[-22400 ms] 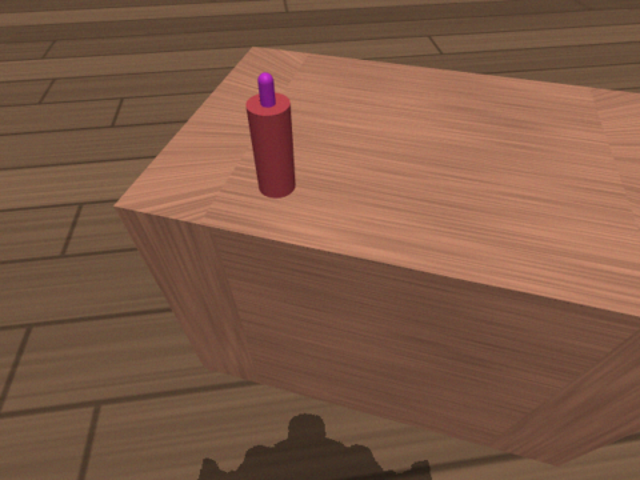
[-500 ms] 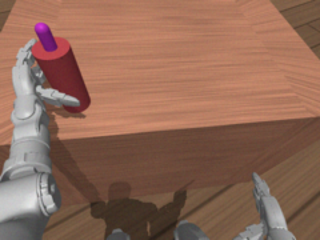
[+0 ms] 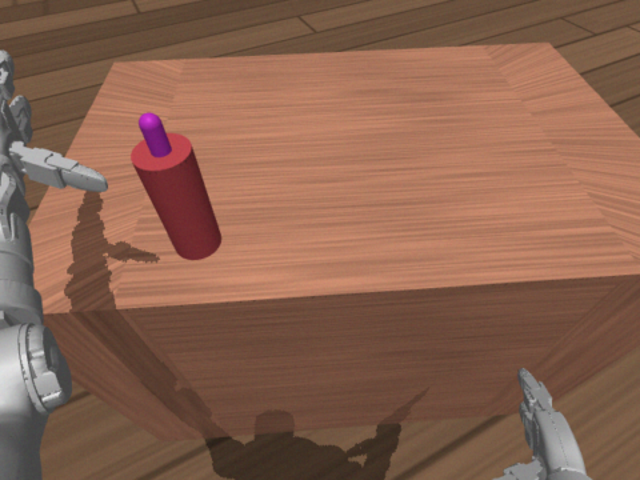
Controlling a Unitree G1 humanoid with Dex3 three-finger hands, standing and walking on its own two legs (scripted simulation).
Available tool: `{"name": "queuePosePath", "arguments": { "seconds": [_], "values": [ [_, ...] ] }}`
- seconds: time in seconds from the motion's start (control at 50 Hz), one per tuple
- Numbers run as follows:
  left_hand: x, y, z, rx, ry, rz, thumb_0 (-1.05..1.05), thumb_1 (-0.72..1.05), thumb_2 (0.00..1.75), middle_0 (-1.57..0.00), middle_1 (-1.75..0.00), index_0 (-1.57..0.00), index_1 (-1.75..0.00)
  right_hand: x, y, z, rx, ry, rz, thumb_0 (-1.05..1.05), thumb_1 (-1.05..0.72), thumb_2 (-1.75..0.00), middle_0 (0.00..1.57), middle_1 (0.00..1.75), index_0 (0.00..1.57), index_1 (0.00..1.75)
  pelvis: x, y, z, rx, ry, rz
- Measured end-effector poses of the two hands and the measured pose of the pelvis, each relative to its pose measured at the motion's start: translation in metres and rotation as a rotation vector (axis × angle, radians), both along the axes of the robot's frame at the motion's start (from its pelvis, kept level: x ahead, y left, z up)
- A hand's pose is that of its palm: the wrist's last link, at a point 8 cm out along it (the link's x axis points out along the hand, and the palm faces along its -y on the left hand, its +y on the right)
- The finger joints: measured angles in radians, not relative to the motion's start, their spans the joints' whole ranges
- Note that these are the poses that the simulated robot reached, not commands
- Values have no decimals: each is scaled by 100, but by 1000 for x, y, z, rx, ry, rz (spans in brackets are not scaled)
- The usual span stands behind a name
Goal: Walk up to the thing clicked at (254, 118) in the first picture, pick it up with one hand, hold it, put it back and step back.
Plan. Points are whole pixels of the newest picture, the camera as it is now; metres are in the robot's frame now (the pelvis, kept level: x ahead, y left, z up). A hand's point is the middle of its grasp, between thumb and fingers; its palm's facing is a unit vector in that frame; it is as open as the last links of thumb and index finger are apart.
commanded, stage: sink last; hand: left
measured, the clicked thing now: (176, 189) +0.47 +0.17 +0.12
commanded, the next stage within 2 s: home in 1.00 s
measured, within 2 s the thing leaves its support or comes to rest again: neither
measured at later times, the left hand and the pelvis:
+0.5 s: hand out of the picture +0.27 +0.27 +0.19, palm faces +0.41 -0.84 -0.37, open 17.5 cm; pelvis +0.00 -0.01 +0.01, yaw +1 degrees
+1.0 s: hand out of the picture +0.16 +0.24 +0.18, palm faces +0.42 -0.80 -0.42, open 17.5 cm; pelvis -0.02 -0.03 +0.01, yaw +3 degrees
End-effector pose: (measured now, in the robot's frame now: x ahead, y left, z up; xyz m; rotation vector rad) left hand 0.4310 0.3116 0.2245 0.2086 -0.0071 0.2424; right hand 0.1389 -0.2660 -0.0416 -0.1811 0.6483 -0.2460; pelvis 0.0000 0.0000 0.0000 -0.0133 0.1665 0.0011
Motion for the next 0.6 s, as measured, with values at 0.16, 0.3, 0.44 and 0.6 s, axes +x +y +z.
{"name": "queuePosePath", "arguments": {
  "seconds": [0.16, 0.3, 0.44, 0.6],
  "values": [
    [-40, 43, -13, 37, -22, 132, -1, -53, 5, -6, -2, -5, -3, -11, -8, 5, -16, 45, 26, -1, 59, -4, 5, 6, 5, 6, -2, -5, 4, 1, -14, 3],
    [-99, 38, -14, 161, -104, 146, -1, -54, 6, -6, -2, -4, -4, -3, 19, -18, 82, 82, 73, -2, 57, -5, 5, 6, 5, 6, -1, -3, 5, -8, -44, 15],
    [-171, 8, -17, 237, -176, 112, -1, -54, 4, -6, -2, -5, -4, 14, 10, -15, 84, 9, 37, -2, 56, -5, 6, 6, 6, 6, 0, -2, 7, 4, -99, 16],
    [-251, -7, -17, 292, -229, 155, -1, -53, 3, -6, -3, -6, -3, 4, 0, -14, 55, 55, 44, -2, 55, -5, 5, 6, 6, 6, -5, -13, 7, 15, -138, 26]
  ]
}}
